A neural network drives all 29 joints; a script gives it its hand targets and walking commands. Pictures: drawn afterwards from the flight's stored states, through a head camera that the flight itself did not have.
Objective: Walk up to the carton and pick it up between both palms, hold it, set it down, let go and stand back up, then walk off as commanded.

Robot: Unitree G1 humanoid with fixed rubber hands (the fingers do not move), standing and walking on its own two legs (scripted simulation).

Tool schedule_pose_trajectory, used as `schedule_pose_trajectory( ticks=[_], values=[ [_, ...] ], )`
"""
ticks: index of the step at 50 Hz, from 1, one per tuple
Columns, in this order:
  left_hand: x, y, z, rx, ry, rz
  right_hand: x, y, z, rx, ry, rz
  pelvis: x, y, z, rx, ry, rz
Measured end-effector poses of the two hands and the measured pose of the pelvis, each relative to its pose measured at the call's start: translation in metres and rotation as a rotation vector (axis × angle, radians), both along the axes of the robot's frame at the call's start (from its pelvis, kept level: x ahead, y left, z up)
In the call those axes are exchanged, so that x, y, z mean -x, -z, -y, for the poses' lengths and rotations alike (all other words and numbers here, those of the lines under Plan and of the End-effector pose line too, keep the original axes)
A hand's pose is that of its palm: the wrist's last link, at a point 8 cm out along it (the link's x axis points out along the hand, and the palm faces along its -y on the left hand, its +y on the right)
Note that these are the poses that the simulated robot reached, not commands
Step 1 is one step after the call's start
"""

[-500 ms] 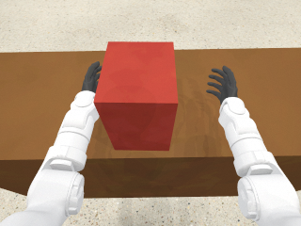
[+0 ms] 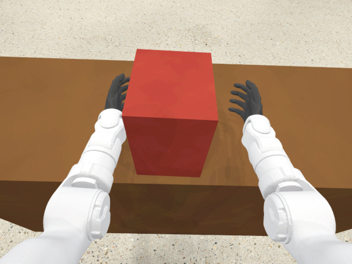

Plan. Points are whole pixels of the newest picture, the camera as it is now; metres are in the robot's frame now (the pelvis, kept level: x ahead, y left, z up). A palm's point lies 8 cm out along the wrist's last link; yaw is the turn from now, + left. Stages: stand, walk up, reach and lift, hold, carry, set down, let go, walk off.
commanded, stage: reach and lift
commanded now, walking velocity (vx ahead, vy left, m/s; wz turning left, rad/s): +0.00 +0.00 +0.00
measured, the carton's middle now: (171, 118) +0.44 +0.04 +0.05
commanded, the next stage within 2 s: none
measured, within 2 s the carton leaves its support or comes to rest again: leaves its support in 1.72 s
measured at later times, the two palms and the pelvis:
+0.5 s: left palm (120, 113) +0.43 +0.16 +0.08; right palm (231, 126) +0.42 -0.10 +0.06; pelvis +0.00 +0.01 +0.00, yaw +0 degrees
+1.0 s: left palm (131, 120) +0.41 +0.13 +0.08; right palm (244, 135) +0.39 -0.13 +0.06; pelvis +0.01 +0.00 +0.01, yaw +0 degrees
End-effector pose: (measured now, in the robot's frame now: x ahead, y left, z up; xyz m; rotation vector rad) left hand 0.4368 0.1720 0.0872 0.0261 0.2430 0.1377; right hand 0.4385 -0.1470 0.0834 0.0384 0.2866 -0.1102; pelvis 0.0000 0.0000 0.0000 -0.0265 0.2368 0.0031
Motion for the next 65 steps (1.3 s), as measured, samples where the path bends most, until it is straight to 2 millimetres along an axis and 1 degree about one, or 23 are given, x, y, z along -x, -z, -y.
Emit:
schedule_pose_trajectory(
  ticks=[4, 8, 12, 14, 18, 22, 26, 29, 37, 42, 54, 65],
  values=[
    [0.0, -0.001, 0.003, -0.004, 0.0, 0.011, 0.0, 0.002, -0.019, -0.001, -0.025, 0.011, 0.001, -0.001, -0.001, 0.0, -0.007, 0.004],
    [0.001, -0.002, 0.005, -0.026, 0.003, 0.015, 0.004, 0.01, -0.035, -0.004, -0.036, 0.002, 0.001, -0.002, -0.004, 0.001, -0.016, 0.017],
    [0.003, -0.001, 0.008, -0.03, 0.0, 0.012, 0.009, 0.016, -0.046, -0.005, -0.033, 0.009, 0.001, -0.003, -0.007, 0.0, -0.018, 0.03],
    [0.004, -0.001, 0.009, -0.036, -0.004, 0.011, 0.01, 0.017, -0.048, -0.01, -0.021, 0.021, 0.0, -0.003, -0.008, 0.001, -0.02, 0.031],
    [0.008, 0.003, 0.01, -0.052, -0.007, -0.003, 0.012, 0.02, -0.047, 0.012, -0.019, 0.026, 0.0, -0.003, -0.01, 0.002, -0.01, 0.051],
    [0.009, 0.005, 0.01, -0.035, -0.01, -0.008, 0.016, 0.022, -0.043, 0.018, -0.007, 0.018, 0.001, -0.004, -0.011, 0.002, -0.006, 0.069],
    [0.01, 0.006, 0.014, -0.024, -0.014, -0.004, 0.021, 0.023, -0.045, 0.013, -0.007, 0.021, 0.0, -0.004, -0.012, 0.003, 0.0, 0.076],
    [0.011, 0.007, 0.016, -0.006, -0.011, -0.006, 0.024, 0.022, -0.043, 0.02, 0.006, 0.024, -0.001, -0.005, -0.011, 0.001, 0.001, 0.089],
    [0.018, 0.007, 0.03, -0.001, 0.018, -0.002, 0.037, 0.02, -0.029, 0.034, 0.023, 0.057, -0.009, -0.008, -0.01, -0.002, -0.001, 0.111],
    [0.023, 0.009, 0.039, -0.008, 0.016, -0.019, 0.043, 0.021, -0.02, 0.036, 0.026, 0.054, -0.012, -0.009, -0.007, -0.007, 0.008, 0.153],
    [0.026, 0.01, 0.041, 0.008, 0.015, -0.026, 0.044, 0.021, -0.018, 0.049, 0.019, 0.06, -0.013, -0.01, 0.002, -0.021, 0.002, 0.201],
    [0.025, 0.01, 0.041, -0.005, 0.024, -0.023, 0.045, 0.021, -0.018, 0.05, 0.025, 0.063, -0.017, -0.01, -0.001, -0.022, 0.0, 0.199]
  ],
)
